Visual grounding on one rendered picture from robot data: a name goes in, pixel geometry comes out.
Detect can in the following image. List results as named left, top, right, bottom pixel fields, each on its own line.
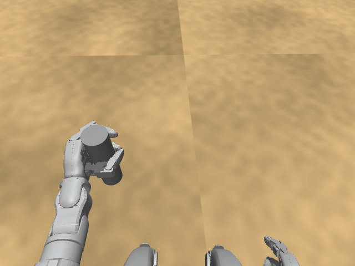
left=80, top=125, right=123, bottom=186

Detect left robot arm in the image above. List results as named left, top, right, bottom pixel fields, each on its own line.
left=34, top=177, right=93, bottom=266

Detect left robot hand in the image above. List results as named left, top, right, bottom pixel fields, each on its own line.
left=63, top=121, right=124, bottom=181

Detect right robot hand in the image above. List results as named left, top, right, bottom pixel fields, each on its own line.
left=263, top=236, right=300, bottom=266

